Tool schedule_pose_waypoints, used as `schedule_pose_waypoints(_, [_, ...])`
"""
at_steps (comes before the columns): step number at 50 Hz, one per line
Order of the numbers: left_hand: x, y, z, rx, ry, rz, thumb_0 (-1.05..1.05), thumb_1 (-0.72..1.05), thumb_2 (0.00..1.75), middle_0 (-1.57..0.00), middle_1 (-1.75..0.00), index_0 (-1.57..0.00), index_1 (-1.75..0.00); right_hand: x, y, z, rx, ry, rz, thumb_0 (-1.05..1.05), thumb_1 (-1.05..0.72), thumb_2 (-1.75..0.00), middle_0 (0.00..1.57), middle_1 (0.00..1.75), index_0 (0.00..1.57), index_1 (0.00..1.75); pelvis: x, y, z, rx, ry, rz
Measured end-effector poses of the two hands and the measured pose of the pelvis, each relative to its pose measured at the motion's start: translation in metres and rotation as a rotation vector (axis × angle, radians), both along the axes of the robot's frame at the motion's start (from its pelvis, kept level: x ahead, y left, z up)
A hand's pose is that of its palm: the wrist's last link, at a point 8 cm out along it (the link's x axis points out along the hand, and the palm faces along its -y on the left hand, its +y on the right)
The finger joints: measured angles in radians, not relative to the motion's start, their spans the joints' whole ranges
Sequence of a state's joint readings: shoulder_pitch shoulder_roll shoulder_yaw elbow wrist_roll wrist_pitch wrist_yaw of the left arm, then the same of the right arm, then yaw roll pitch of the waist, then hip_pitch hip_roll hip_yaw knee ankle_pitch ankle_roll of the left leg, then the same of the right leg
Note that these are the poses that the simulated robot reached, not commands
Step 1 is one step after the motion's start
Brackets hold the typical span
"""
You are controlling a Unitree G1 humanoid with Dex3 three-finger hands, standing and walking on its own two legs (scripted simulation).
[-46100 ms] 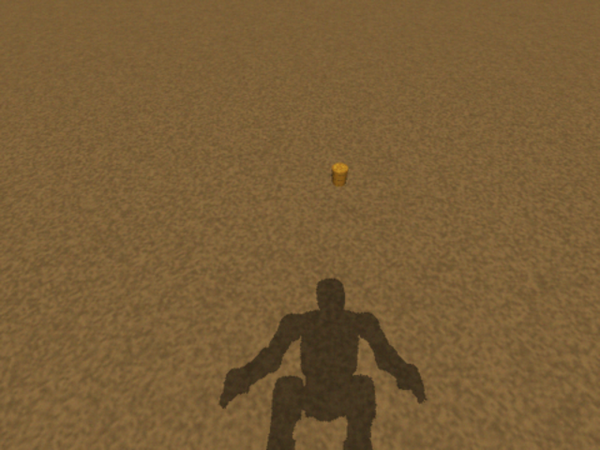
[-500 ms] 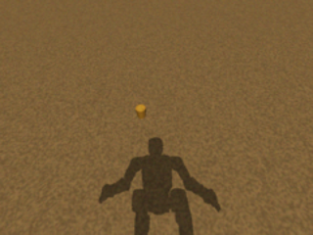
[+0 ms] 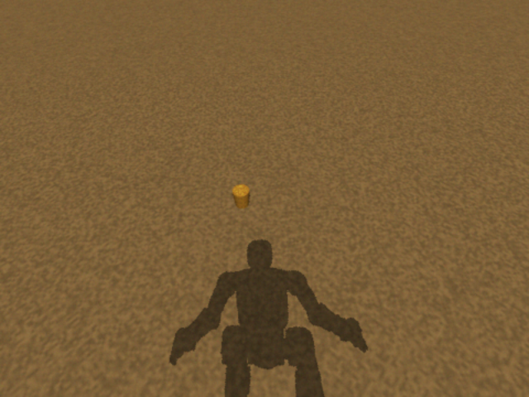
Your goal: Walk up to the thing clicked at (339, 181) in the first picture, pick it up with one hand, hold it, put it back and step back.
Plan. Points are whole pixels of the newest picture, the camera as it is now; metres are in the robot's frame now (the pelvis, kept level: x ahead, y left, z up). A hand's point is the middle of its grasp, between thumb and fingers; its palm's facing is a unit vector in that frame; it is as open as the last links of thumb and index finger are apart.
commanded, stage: step back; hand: left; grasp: from above
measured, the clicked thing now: (241, 197) +1.12 +0.18 -0.71
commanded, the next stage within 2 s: stand in 0.34 s
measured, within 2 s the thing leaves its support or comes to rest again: neither
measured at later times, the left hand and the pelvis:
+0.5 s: hand out of the picture +0.15 +0.25 -0.13, palm faces -0.03 -0.93 -0.35, open 7.4 cm; pelvis +0.03 +0.00 +0.02, yaw -1 degrees
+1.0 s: hand out of the picture +0.09 +0.24 -0.14, palm faces -0.03 -0.94 -0.35, open 7.4 cm; pelvis +0.01 -0.01 +0.02, yaw -1 degrees
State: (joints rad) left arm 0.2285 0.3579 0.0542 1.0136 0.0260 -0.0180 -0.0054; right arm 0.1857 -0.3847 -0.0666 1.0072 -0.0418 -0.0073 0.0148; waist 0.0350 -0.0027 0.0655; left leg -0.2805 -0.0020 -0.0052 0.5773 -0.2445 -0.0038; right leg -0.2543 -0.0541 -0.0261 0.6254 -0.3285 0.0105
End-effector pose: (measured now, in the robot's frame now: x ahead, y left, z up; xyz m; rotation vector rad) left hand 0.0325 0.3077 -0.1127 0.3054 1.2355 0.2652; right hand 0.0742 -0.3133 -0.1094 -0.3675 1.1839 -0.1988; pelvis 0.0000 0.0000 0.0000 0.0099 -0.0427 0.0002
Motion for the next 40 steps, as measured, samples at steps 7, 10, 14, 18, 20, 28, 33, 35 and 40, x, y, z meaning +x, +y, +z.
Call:
schedule_pose_waypoints(7, [0.039,0.008,-0.001,-0.005,-0.008,-0.03,0.01,0.9,0.9,-0.21,-0.3,-0.2,-0.3,0.022,0.024,0.003,0.036,-0.009,-0.019,0.01,-0.9,-0.89,0.2,0.3,0.2,0.3,0.019,0.005,0.004,-0.021,0.01,-0.019])
schedule_pose_waypoints(10, [0.058,0.008,0.002,-0.004,-0.029,-0.044,0.01,0.9,0.9,-0.21,-0.3,-0.2,-0.3,0.035,0.031,0.003,0.051,-0.029,-0.022,0.01,-0.9,-0.89,0.2,0.3,0.2,0.3,0.024,0.005,0.006,-0.018,0.013,-0.022])
schedule_pose_waypoints(14, [0.081,0.006,0.007,0.003,-0.059,-0.064,0.01,0.9,0.9,-0.21,-0.3,-0.2,-0.3,0.051,0.034,0.003,0.064,-0.054,-0.026,0.0,-0.9,-0.89,0.21,0.3,0.2,0.3,0.028,0.006,0.008,-0.014,0.014,-0.027])
schedule_pose_waypoints(18, [0.098,0.001,0.012,0.007,-0.082,-0.084,0.0,0.9,0.9,-0.21,-0.3,-0.2,-0.3,0.062,0.032,0.005,0.069,-0.074,-0.033,0.0,-0.9,-0.89,0.21,0.3,0.2,0.3,0.03,0.005,0.009,-0.01,0.013,-0.029])
schedule_pose_waypoints(20, [0.104,-0.002,0.014,0.002,-0.087,-0.088,0.0,0.91,0.9,-0.21,-0.3,-0.2,-0.3,0.063,0.03,0.006,0.068,-0.074,-0.029,0.0,-0.9,-0.89,0.21,0.3,0.2,0.3,0.031,0.004,0.011,-0.008,0.011,-0.026])
schedule_pose_waypoints(28, [0.105,-0.018,0.018,-0.022,-0.08,-0.101,0.0,0.9,0.9,-0.21,-0.3,-0.2,-0.3,0.052,0.017,0.012,0.055,-0.052,-0.043,0.0,-0.9,-0.89,0.2,0.3,0.2,0.3,0.028,-0.001,0.018,-0.006,0.0,-0.023])
schedule_pose_waypoints(33, [0.094,-0.024,0.017,-0.032,-0.058,-0.098,0.0,0.9,0.9,-0.21,-0.3,-0.2,-0.3,0.036,0.009,0.013,0.048,-0.025,-0.056,0.0,-0.9,-0.89,0.2,0.3,0.2,0.3,0.023,-0.006,0.02,-0.007,-0.005,-0.023])
schedule_pose_waypoints(35, [0.088,-0.025,0.016,-0.033,-0.046,-0.095,0.0,0.9,0.9,-0.21,-0.3,-0.2,-0.3,0.03,0.007,0.013,0.047,-0.012,-0.06,0.0,-0.9,-0.89,0.2,0.3,0.2,0.3,0.021,-0.007,0.02,-0.007,-0.004,-0.022])
schedule_pose_waypoints(40, [0.072,-0.026,0.015,-0.032,-0.013,-0.085,0.0,0.9,0.9,-0.21,-0.3,-0.21,-0.3,0.013,0.003,0.01,0.048,0.025,-0.066,0.0,-0.9,-0.89,0.2,0.3,0.2,0.3,0.017,-0.01,0.021,-0.009,-0.001,-0.02])
